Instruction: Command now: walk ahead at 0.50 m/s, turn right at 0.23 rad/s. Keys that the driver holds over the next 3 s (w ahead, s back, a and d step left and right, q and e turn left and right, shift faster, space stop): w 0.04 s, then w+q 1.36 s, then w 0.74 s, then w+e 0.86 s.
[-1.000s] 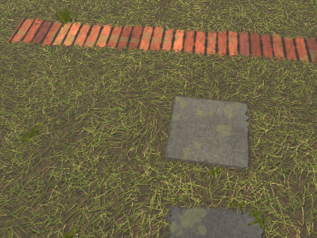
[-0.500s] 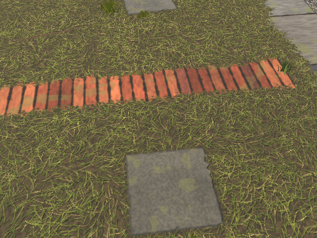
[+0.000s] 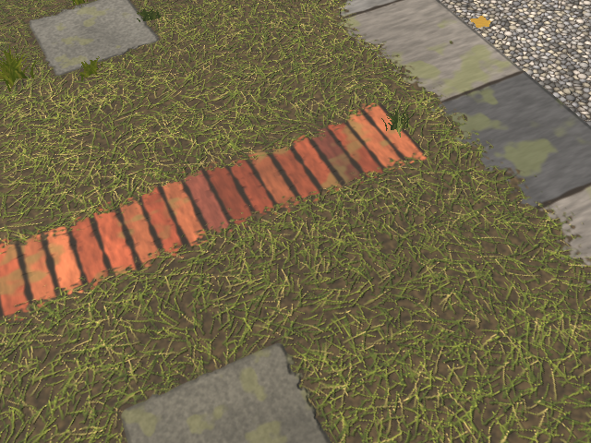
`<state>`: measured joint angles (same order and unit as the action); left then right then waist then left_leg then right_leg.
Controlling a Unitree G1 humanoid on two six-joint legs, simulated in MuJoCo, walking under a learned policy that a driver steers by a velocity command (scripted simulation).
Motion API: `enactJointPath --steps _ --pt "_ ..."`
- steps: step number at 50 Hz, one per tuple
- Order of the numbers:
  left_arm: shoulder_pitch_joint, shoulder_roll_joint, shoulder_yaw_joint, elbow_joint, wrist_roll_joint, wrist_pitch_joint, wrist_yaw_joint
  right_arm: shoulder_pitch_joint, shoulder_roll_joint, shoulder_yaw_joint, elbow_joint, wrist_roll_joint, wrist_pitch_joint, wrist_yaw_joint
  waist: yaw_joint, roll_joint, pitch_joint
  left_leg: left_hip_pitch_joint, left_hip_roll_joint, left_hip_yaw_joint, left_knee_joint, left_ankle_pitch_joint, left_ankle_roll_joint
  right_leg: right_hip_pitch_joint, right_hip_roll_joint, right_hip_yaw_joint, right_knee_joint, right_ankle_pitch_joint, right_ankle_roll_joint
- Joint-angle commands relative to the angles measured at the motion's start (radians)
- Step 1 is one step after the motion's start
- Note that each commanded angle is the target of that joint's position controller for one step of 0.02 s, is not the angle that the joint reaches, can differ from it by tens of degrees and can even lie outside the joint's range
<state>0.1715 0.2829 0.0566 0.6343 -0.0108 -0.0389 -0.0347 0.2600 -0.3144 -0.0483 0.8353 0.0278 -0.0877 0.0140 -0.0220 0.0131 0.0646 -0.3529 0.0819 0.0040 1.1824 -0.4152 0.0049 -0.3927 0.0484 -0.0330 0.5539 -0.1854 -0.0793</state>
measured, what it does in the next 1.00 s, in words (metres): walks ahead, turning left: left foot, then right foot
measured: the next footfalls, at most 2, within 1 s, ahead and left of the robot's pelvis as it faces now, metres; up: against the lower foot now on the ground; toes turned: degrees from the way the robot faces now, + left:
left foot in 0.42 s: +0.41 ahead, +0.16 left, +0.00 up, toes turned +10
right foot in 0.90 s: +0.73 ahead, +0.04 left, +0.00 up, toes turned +29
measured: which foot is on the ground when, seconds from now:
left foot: up 0.00-0.40, down 0.42-0.90, up 0.92-1.00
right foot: down 0.00-0.42, up 0.44-0.88, down 0.90-1.00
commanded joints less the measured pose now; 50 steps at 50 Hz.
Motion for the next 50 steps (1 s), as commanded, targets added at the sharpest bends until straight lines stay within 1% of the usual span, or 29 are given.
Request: enactJointPath --steps 1,3,6,11,16,17,19,20,21,22,23,24,25,26,27,28,31,33,36,38,41,43,44,45,46,47,48,49,50 --pt "0.059 0.109 0.031 -0.035 0.015 -0.026 0.006 -0.016 -0.118 -0.027 -0.077 -0.012 -0.014 -0.003 0.020 -0.088 -0.122 -0.266 0.080 -0.062 -0.018 0.118 0.000 0.285 -0.259 0.338 -0.317 0.168 -0.184" --pt "0.051 0.113 0.032 -0.020 0.013 -0.041 0.010 0.019 -0.085 -0.022 -0.055 -0.015 0.008 -0.003 -0.003 -0.077 -0.116 -0.241 0.081 -0.051 -0.064 0.166 -0.023 0.234 -0.254 0.270 -0.365 0.233 -0.194" --pt "0.079 0.126 0.036 0.020 0.021 -0.055 0.021 -0.052 -0.063 -0.016 -0.069 -0.017 0.024 -0.007 0.015 -0.062 -0.059 -0.318 0.085 -0.060 -0.193 0.314 -0.049 0.229 -0.246 0.167 -0.409 0.268 -0.177" --pt "0.116 0.145 0.037 0.069 0.024 -0.059 0.033 -0.182 -0.032 -0.003 -0.100 -0.005 0.012 0.013 0.076 -0.061 -0.003 -0.295 0.029 -0.042 -0.474 0.565 -0.028 0.264 -0.233 0.026 -0.448 0.209 -0.115" --pt "0.166 0.155 0.046 0.125 0.009 -0.037 0.040 -0.268 -0.028 0.002 -0.155 -0.007 0.008 0.046 0.106 -0.047 0.029 -0.369 -0.003 -0.022 -0.597 0.485 0.023 0.468 -0.299 -0.023 -0.384 0.310 -0.093" --pt "0.164 0.161 0.049 0.130 0.006 -0.029 0.043 -0.268 -0.031 0.001 -0.165 -0.009 0.007 0.053 0.099 -0.054 0.023 -0.366 -0.014 -0.006 -0.606 0.433 0.038 0.503 -0.310 -0.031 -0.351 0.390 -0.083" --pt "0.139 0.189 0.056 0.126 0.004 -0.014 0.055 -0.216 -0.060 -0.013 -0.172 -0.013 0.011 0.059 0.057 -0.092 -0.035 -0.266 -0.072 0.056 -0.601 0.318 0.075 0.540 -0.308 -0.062 -0.221 0.738 -0.054" --pt "0.128 0.200 0.058 0.121 0.005 -0.004 0.063 -0.133 -0.092 -0.031 -0.160 -0.014 0.016 0.057 0.010 -0.108 -0.096 -0.152 -0.112 0.086 -0.596 0.276 0.097 0.538 -0.295 -0.082 -0.093 0.901 -0.035" --pt "0.116 0.195 0.053 0.115 0.005 0.005 0.072 0.013 -0.139 -0.059 -0.128 -0.012 0.018 0.048 -0.072 -0.086 -0.176 0.062 -0.152 0.090 -0.639 0.317 0.131 0.458 -0.256 -0.120 0.116 0.922 -0.001" --pt "0.145 0.160 0.035 0.093 0.023 -0.002 0.079 0.164 -0.226 -0.086 -0.109 -0.010 0.027 0.030 -0.122 0.038 -0.292 0.376 -0.001 -0.155 -0.642 0.358 0.202 0.217 -0.208 -0.128 0.431 0.610 0.040" --pt "0.264 0.024 -0.008 0.062 0.043 -0.032 0.053 0.156 -0.278 -0.093 -0.114 0.002 0.021 0.031 -0.010 0.266 -0.397 0.713 0.225 -0.716 -0.741 0.149 0.400 -0.229 0.022 -0.015 0.758 -0.353 0.105" --pt "0.153 0.115 0.005 0.065 0.009 -0.069 0.034 0.184 -0.186 -0.069 -0.125 0.001 0.019 0.029 -0.097 0.150 -0.440 0.763 0.228 -0.802 -0.848 0.050 0.380 -0.341 -0.004 0.156 0.838 -0.385 0.082" --pt "0.059 0.150 0.014 0.029 -0.025 -0.091 0.024 0.145 -0.153 -0.061 -0.128 -0.007 0.016 0.023 -0.104 0.106 -0.299 0.663 0.203 -0.659 -0.871 0.096 0.335 -0.408 -0.051 0.152 0.814 -0.296 0.062" --pt "0.020 0.138 0.008 0.018 -0.016 -0.104 0.028 0.085 -0.146 -0.058 -0.142 -0.008 0.015 0.019 -0.070 0.006 -0.212 0.519 0.167 -0.560 -0.879 0.187 0.310 -0.389 -0.094 0.139 0.735 -0.220 0.055" --pt "0.005 0.143 0.015 0.017 0.009 -0.106 0.034 0.028 -0.122 -0.051 -0.158 -0.012 0.017 0.016 -0.034 -0.024 -0.147 0.385 0.137 -0.484 -0.894 0.305 0.301 -0.339 -0.119 0.131 0.649 -0.181 0.065" --pt "0.022 0.145 0.020 0.016 0.017 -0.097 0.035 -0.002 -0.104 -0.043 -0.175 -0.025 0.017 0.011 0.002 0.002 -0.134 0.298 0.113 -0.441 -0.916 0.393 0.302 -0.270 -0.136 0.138 0.615 -0.156 0.073" --pt "0.055 0.112 0.015 0.016 0.027 -0.066 0.039 -0.023 -0.112 -0.046 -0.188 -0.019 0.018 -0.001 0.038 0.025 -0.101 0.159 0.079 -0.350 -0.954 0.515 0.309 -0.219 -0.143 0.106 0.481 -0.130 0.122" --pt "-0.008 0.085 0.003 -0.004 0.030 -0.058 0.042 -0.008 -0.141 -0.055 -0.182 -0.014 0.020 -0.014 0.023 0.030 -0.075 0.092 0.041 -0.288 -0.964 0.526 0.286 -0.203 -0.127 0.084 0.340 -0.015 0.151" --pt "-0.121 0.059 -0.009 -0.025 0.024 -0.065 0.036 0.030 -0.150 -0.060 -0.170 -0.006 0.033 -0.027 -0.027 0.056 -0.070 0.047 -0.016 -0.240 -0.940 0.435 0.228 -0.111 -0.076 0.072 0.101 0.216 0.163" --pt "-0.174 0.071 -0.005 -0.038 0.011 -0.072 0.028 0.071 -0.153 -0.061 -0.156 -0.003 0.041 -0.029 -0.051 0.067 -0.074 0.069 -0.004 -0.279 -0.919 0.375 0.212 -0.074 -0.049 0.078 0.022 0.272 0.163" --pt "-0.181 0.111 0.011 -0.044 0.003 -0.083 0.018 0.093 -0.141 -0.061 -0.149 0.001 0.051 -0.033 -0.040 0.086 -0.079 0.166 0.035 -0.377 -0.836 0.310 0.189 -0.055 -0.046 0.119 -0.056 0.210 0.135" --pt "-0.115 0.133 0.026 -0.029 0.000 -0.092 0.018 0.070 -0.135 -0.062 -0.157 -0.004 0.055 -0.033 0.006 0.113 -0.087 0.187 0.043 -0.420 -0.765 0.323 0.167 0.027 -0.048 0.113 -0.088 0.142 0.097" --pt "-0.032 0.154 0.040 -0.008 0.006 -0.097 0.023 0.062 -0.108 -0.053 -0.164 -0.008 0.054 -0.031 0.051 0.108 -0.129 0.167 0.004 -0.401 -0.680 0.358 0.139 0.156 -0.060 0.105 -0.117 0.137 0.066" --pt "0.099 0.200 0.055 0.003 0.025 -0.101 0.031 0.061 -0.050 -0.031 -0.181 -0.018 0.050 -0.026 0.111 0.035 -0.249 0.081 -0.052 -0.333 -0.446 0.289 0.104 0.382 -0.196 0.225 -0.102 0.078 0.005" --pt "0.205 0.289 0.077 0.031 0.040 -0.088 0.033 0.193 0.020 -0.009 -0.210 -0.001 0.040 -0.026 0.073 -0.256 -0.387 -0.251 -0.200 -0.185 -0.106 -0.086 0.031 0.725 -0.429 0.651 -0.164 -0.113 -0.158" --pt "0.218 0.230 0.068 0.041 0.013 -0.080 0.026 0.207 -0.061 -0.017 -0.201 0.012 0.036 -0.027 0.082 -0.299 -0.368 -0.417 -0.132 -0.181 0.068 -0.172 0.016 0.731 -0.486 0.862 -0.238 -0.366 -0.187" --pt "0.170 0.157 0.048 0.026 0.010 -0.076 0.029 0.115 -0.133 -0.038 -0.200 0.010 0.041 -0.027 0.110 -0.180 -0.233 -0.457 -0.090 -0.183 0.125 -0.079 0.009 0.619 -0.437 0.719 -0.260 -0.393 -0.141" --pt "0.123 0.132 0.039 0.022 0.017 -0.069 0.032 0.045 -0.138 -0.042 -0.214 -0.002 0.047 -0.029 0.104 -0.111 -0.155 -0.438 -0.057 -0.147 0.118 -0.003 0.003 0.504 -0.391 0.566 -0.263 -0.265 -0.105" --pt "0.090 0.110 0.030 0.029 0.022 -0.064 0.032 0.006 -0.126 -0.044 -0.227 -0.012 0.047 -0.026 0.089 -0.094 -0.095 -0.419 -0.031 -0.142 0.075 0.049 -0.001 0.407 -0.349 0.460 -0.283 -0.138 -0.095"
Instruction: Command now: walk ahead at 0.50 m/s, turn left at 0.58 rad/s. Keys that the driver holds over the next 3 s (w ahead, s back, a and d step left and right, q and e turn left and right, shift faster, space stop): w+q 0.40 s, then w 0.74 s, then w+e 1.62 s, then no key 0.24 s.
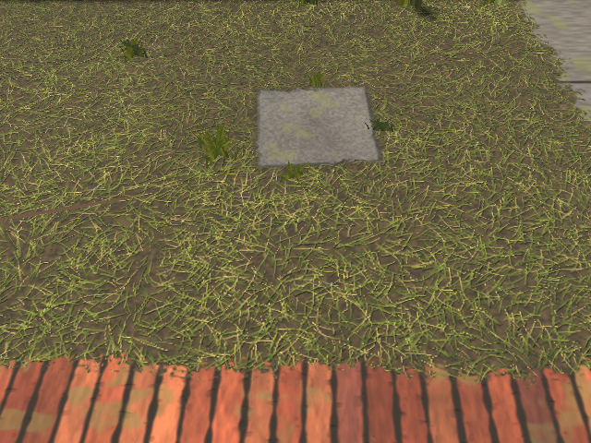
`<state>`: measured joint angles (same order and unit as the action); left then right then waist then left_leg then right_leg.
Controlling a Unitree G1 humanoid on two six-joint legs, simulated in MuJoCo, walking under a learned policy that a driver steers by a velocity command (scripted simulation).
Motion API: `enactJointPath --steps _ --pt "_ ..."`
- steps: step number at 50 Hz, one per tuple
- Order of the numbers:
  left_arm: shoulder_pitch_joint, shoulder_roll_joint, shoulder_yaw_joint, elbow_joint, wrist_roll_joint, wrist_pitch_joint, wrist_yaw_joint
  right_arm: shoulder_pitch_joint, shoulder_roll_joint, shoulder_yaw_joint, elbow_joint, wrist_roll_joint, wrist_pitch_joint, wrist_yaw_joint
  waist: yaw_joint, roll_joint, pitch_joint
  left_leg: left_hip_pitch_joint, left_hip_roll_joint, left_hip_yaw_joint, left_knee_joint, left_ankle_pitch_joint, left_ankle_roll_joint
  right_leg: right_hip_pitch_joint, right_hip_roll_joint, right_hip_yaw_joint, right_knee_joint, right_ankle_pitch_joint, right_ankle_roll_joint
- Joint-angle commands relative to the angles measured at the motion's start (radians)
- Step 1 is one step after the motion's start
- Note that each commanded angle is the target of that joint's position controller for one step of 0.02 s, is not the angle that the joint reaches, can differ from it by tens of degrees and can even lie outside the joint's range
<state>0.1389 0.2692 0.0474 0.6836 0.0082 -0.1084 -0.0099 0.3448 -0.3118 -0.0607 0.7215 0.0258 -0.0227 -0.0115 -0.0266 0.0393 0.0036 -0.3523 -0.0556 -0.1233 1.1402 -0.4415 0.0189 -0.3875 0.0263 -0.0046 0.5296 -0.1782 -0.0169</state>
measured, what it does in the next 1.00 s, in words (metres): walks ahead, turning left: left foot, then right foot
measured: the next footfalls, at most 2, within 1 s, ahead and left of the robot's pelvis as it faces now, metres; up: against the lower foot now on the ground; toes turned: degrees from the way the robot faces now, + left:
left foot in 0.42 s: +0.36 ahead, +0.18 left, +0.00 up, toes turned +17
right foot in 0.94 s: +0.71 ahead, +0.06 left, +0.00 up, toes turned +19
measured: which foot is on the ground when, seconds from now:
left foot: up 0.00-0.40, down 0.42-0.96, up 0.98-1.00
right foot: down 0.00-0.42, up 0.44-0.92, down 0.94-1.00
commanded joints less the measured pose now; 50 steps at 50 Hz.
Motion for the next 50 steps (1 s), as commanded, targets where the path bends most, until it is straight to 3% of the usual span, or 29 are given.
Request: enactJointPath --steps 1,3,6,12,16,18,19,20,21,22,23,24,25,26,27,28,31,36,40,44,45,46,47,48,49,50 --pt "0.105 0.106 0.032 -0.014 0.007 0.005 0.010 -0.084 -0.114 -0.035 -0.119 -0.007 -0.014 0.006 0.072 -0.141 -0.011 -0.380 0.133 -0.012 0.083 0.109 -0.015 0.341 -0.294 0.347 -0.281 -0.063 -0.145" --pt "0.099 0.100 0.033 0.001 0.002 -0.002 0.010 -0.069 -0.073 -0.029 -0.123 0.005 -0.004 0.014 0.053 -0.165 0.000 -0.340 0.151 0.013 0.039 0.133 -0.018 0.289 -0.271 0.247 -0.324 0.012 -0.150" --pt "0.107 0.137 0.047 0.030 -0.002 -0.008 0.010 -0.118 -0.042 -0.020 -0.149 -0.003 0.006 0.017 0.052 -0.128 0.021 -0.382 0.167 0.022 -0.060 0.194 -0.035 0.285 -0.292 0.153 -0.366 0.122 -0.177" --pt "0.128 0.180 0.056 0.075 -0.008 0.009 0.017 -0.263 -0.014 -0.005 -0.177 -0.003 -0.009 0.047 0.099 -0.097 0.049 -0.335 0.153 0.094 -0.368 0.457 -0.023 0.334 -0.266 -0.053 -0.371 0.245 -0.141" --pt "0.173 0.213 0.066 0.108 -0.026 0.029 0.017 -0.348 -0.019 -0.006 -0.216 0.001 -0.011 0.069 0.113 -0.098 0.080 -0.312 0.128 0.149 -0.486 0.406 0.019 0.431 -0.300 -0.114 -0.333 0.345 -0.117" --pt "0.168 0.242 0.075 0.111 -0.036 0.041 0.022 -0.321 -0.049 -0.022 -0.223 -0.005 -0.006 0.073 0.075 -0.126 0.045 -0.222 0.075 0.199 -0.510 0.305 0.060 0.474 -0.304 -0.154 -0.227 0.652 -0.097" --pt "0.165 0.258 0.080 0.110 -0.040 0.048 0.026 -0.261 -0.076 -0.037 -0.213 -0.009 -0.002 0.072 0.033 -0.142 0.001 -0.131 0.036 0.226 -0.514 0.257 0.084 0.481 -0.301 -0.173 -0.120 0.821 -0.087" --pt "0.151 0.260 0.080 0.106 -0.044 0.055 0.030 -0.124 -0.115 -0.061 -0.180 -0.007 0.002 0.066 -0.050 -0.129 -0.071 0.054 -0.005 0.241 -0.567 0.289 0.119 0.435 -0.278 -0.201 0.060 0.884 -0.065" --pt "0.165 0.228 0.065 0.103 -0.033 0.052 0.034 0.049 -0.170 -0.092 -0.133 -0.004 0.010 0.048 -0.132 -0.078 -0.157 0.359 0.013 0.159 -0.600 0.332 0.161 0.240 -0.246 -0.205 0.310 0.719 -0.031" --pt "0.248 0.085 0.017 0.052 0.016 0.035 0.020 0.066 -0.281 -0.107 -0.124 0.003 0.008 0.031 -0.043 0.204 -0.233 0.720 0.292 -0.338 -0.628 0.267 0.311 -0.218 -0.089 -0.187 0.686 -0.202 0.028" --pt "0.214 0.122 0.010 0.044 -0.008 -0.001 0.006 0.092 -0.235 -0.085 -0.157 -0.002 -0.009 0.035 -0.079 0.161 -0.424 0.796 0.420 -0.720 -0.800 0.102 0.415 -0.344 -0.009 0.053 0.863 -0.426 0.032" --pt "0.111 0.191 0.032 0.025 -0.053 -0.017 -0.004 0.071 -0.169 -0.065 -0.132 -0.013 -0.022 0.041 -0.106 0.077 -0.294 0.715 0.384 -0.565 -0.831 0.134 0.349 -0.426 -0.066 0.090 0.868 -0.332 0.019" --pt "0.072 0.177 0.024 0.009 -0.055 -0.026 -0.003 0.020 -0.148 -0.057 -0.126 -0.011 -0.030 0.042 -0.073 0.042 -0.179 0.568 0.344 -0.426 -0.833 0.210 0.312 -0.420 -0.107 0.074 0.793 -0.249 0.006" --pt "0.062 0.169 0.024 0.021 -0.031 -0.027 0.005 -0.050 -0.118 -0.047 -0.127 -0.014 -0.034 0.040 -0.031 -0.013 -0.112 0.426 0.306 -0.325 -0.839 0.320 0.279 -0.367 -0.145 0.069 0.713 -0.190 0.010" --pt "0.080 0.175 0.030 0.031 -0.018 -0.018 0.007 -0.096 -0.086 -0.034 -0.135 -0.025 -0.038 0.039 0.007 0.002 -0.082 0.321 0.276 -0.254 -0.861 0.434 0.267 -0.294 -0.169 0.074 0.659 -0.151 0.016" --pt "0.107 0.170 0.031 0.040 -0.016 -0.005 0.004 -0.115 -0.078 -0.030 -0.137 -0.032 -0.042 0.038 0.032 0.018 -0.076 0.257 0.263 -0.224 -0.887 0.480 0.266 -0.240 -0.176 0.075 0.635 -0.131 0.023" --pt "0.105 0.122 0.020 0.047 -0.005 0.024 0.007 -0.105 -0.099 -0.034 -0.104 -0.024 -0.059 0.030 0.046 0.003 -0.041 0.166 0.249 -0.126 -0.947 0.566 0.276 -0.224 -0.176 0.052 0.525 -0.062 0.061" --pt "-0.062 0.079 0.001 0.011 -0.008 0.019 -0.004 -0.050 -0.118 -0.035 -0.054 -0.019 -0.055 0.012 -0.016 0.010 0.020 0.158 0.190 -0.002 -0.973 0.492 0.212 -0.215 -0.140 0.032 0.184 0.258 0.071" --pt "-0.163 0.085 0.000 -0.019 -0.022 0.010 -0.023 0.021 -0.136 -0.040 -0.003 -0.010 -0.050 0.013 -0.056 0.019 0.057 0.238 0.238 -0.026 -0.955 0.410 0.201 -0.209 -0.108 0.031 0.046 0.300 0.047" --pt "-0.146 0.115 0.010 -0.028 -0.018 0.003 -0.039 0.036 -0.149 -0.048 0.031 -0.007 -0.032 0.005 -0.026 0.044 0.049 0.374 0.296 -0.058 -0.864 0.539 0.167 -0.188 -0.086 0.029 -0.021 0.151 -0.012" --pt "-0.093 0.131 0.018 -0.015 -0.016 0.001 -0.038 0.022 -0.155 -0.049 0.032 -0.007 -0.027 0.003 0.007 0.054 0.018 0.384 0.283 -0.046 -0.800 0.673 0.152 -0.106 -0.062 0.003 -0.037 0.118 -0.032" --pt "0.026 0.162 0.038 0.021 -0.013 0.000 -0.032 0.012 -0.143 -0.043 0.032 -0.011 -0.022 0.002 0.070 0.040 -0.059 0.365 0.234 -0.008 -0.656 0.814 0.128 0.062 -0.032 -0.027 -0.055 0.127 -0.060" --pt "0.191 0.217 0.056 0.054 -0.005 0.000 -0.024 0.020 -0.103 -0.024 0.017 -0.025 -0.020 -0.002 0.135 -0.012 -0.202 0.232 0.180 0.039 -0.410 0.705 0.092 0.340 -0.133 0.071 -0.005 0.182 -0.115" --pt "0.290 0.314 0.081 0.074 0.003 0.007 -0.022 0.158 -0.011 0.004 0.000 -0.022 -0.038 0.004 0.102 -0.257 -0.356 -0.173 0.016 0.102 -0.009 0.266 0.003 0.735 -0.376 0.519 -0.053 0.000 -0.283" --pt "0.325 0.233 0.060 0.087 -0.018 0.010 -0.028 0.120 -0.046 0.002 0.010 -0.014 -0.054 0.007 0.136 -0.297 -0.388 -0.331 -0.015 -0.014 0.118 -0.135 0.002 0.779 -0.406 0.765 -0.216 -0.204 -0.302" --pt "0.252 0.186 0.043 0.079 -0.023 0.012 -0.025 0.022 -0.122 -0.019 -0.013 0.010 -0.063 0.013 0.136 -0.209 -0.225 -0.422 0.051 -0.019 0.175 -0.079 0.014 0.661 -0.383 0.640 -0.239 -0.297 -0.249"
Over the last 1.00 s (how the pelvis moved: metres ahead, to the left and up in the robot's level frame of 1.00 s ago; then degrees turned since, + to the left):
0.59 0.09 0.00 28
